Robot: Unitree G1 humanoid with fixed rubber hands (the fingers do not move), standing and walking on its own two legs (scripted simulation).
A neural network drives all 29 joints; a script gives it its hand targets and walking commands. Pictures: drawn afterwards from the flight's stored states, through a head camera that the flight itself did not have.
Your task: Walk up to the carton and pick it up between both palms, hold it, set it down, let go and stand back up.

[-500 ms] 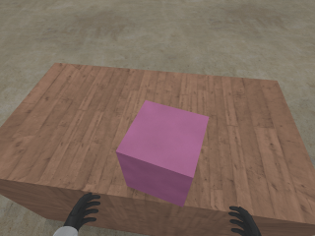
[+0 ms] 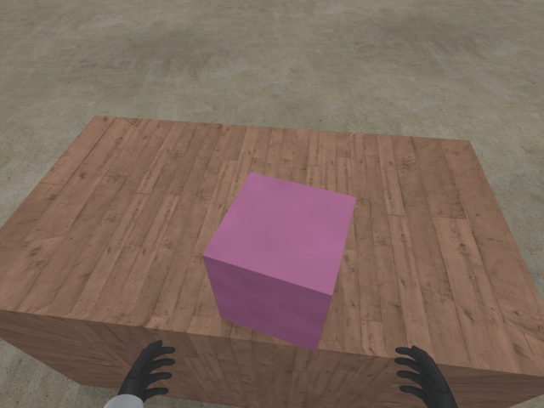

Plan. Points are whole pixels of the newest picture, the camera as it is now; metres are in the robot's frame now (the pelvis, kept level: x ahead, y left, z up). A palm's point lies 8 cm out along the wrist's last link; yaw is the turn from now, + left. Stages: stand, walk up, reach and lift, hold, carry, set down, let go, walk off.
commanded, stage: set down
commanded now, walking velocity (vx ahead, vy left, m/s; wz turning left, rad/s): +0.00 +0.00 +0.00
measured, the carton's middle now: (283, 262) +0.36 +0.01 -0.03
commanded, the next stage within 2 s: let go in 0.18 s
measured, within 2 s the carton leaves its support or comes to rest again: neither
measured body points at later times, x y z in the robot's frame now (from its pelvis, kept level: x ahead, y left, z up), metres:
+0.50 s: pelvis -0.02 -0.01 +0.00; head -0.01 -0.01 +0.45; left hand +0.15 +0.22 -0.09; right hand +0.16 -0.22 -0.08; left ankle -0.03 +0.12 -0.75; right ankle +0.01 -0.13 -0.75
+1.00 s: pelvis -0.02 +0.00 -0.01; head -0.02 +0.00 +0.44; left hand +0.10 +0.23 -0.12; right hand +0.15 -0.23 -0.09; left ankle -0.03 +0.12 -0.75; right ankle +0.01 -0.13 -0.75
